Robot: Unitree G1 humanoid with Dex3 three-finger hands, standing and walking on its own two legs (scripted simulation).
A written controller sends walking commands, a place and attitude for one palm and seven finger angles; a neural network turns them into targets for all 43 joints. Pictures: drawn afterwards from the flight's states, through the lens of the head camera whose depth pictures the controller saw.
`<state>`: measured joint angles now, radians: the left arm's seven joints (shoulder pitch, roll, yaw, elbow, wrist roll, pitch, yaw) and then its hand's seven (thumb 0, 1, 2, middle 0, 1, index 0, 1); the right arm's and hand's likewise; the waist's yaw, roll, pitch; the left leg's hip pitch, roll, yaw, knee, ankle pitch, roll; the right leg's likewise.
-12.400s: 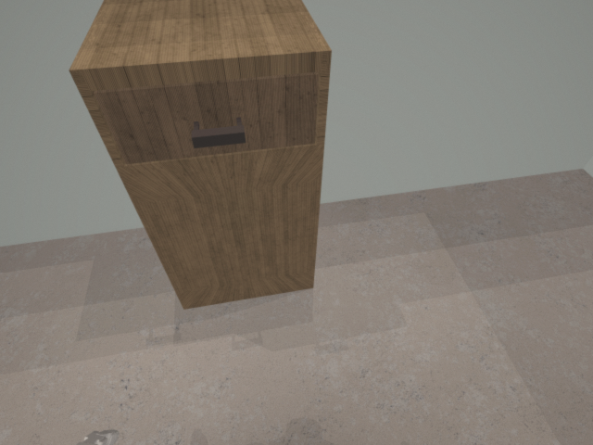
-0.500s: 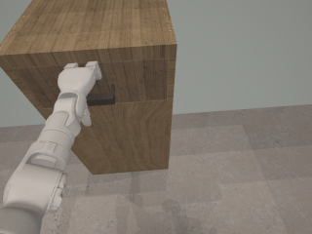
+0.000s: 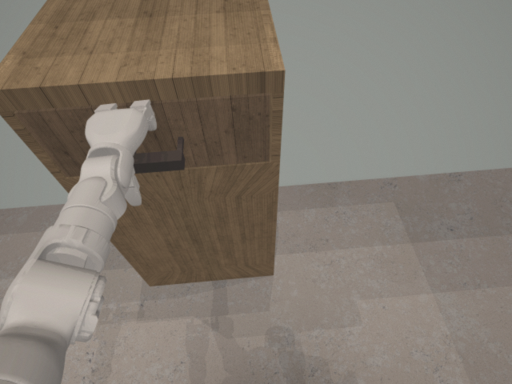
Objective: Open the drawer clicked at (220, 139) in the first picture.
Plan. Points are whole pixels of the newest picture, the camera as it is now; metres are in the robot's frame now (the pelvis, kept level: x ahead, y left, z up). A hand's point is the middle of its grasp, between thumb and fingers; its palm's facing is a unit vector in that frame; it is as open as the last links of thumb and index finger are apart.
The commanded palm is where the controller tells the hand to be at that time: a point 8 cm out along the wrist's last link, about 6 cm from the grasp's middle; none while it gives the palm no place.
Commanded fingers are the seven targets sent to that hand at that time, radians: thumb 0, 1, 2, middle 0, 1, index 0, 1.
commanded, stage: move the hooked fingers above the handle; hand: left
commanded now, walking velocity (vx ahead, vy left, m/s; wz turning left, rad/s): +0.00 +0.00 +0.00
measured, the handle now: (155, 152) +0.53 +0.19 +0.03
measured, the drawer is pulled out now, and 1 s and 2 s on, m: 0.00 0.00 0.00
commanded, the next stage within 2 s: lower the fingers behind the handle in 1.50 s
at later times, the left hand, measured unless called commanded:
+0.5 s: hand (134, 155) +0.47 +0.20 +0.09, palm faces -0.04 -0.03 -1.00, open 13.8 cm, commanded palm +0.45 +0.20 +0.15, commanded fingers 0.00 -0.50 0.30 -0.30 -1.20 -0.30 -1.20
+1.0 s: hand (143, 149) +0.48 +0.18 +0.09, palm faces -0.01 -0.05 -1.00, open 13.8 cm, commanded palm +0.45 +0.19 +0.15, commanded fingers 0.00 -0.50 0.30 -0.30 -1.20 -0.30 -1.20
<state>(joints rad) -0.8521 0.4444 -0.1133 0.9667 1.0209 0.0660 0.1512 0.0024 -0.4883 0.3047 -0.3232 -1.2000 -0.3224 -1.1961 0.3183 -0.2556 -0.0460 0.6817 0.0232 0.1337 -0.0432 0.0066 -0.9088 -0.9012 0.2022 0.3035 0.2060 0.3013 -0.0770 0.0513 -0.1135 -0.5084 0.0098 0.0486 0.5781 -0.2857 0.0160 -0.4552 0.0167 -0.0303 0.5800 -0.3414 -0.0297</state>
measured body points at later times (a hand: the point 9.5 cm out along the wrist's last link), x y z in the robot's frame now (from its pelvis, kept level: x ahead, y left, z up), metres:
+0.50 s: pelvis +0.00 +0.00 +0.00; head +0.05 -0.02 +0.45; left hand +0.47 +0.19 +0.15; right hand +0.05 -0.27 -0.14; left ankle -0.01 +0.11 -0.73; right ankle -0.04 -0.10 -0.73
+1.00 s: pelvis +0.00 +0.00 +0.00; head +0.05 -0.02 +0.45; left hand +0.48 +0.18 +0.15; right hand +0.04 -0.26 -0.14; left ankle -0.01 +0.11 -0.73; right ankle -0.04 -0.10 -0.73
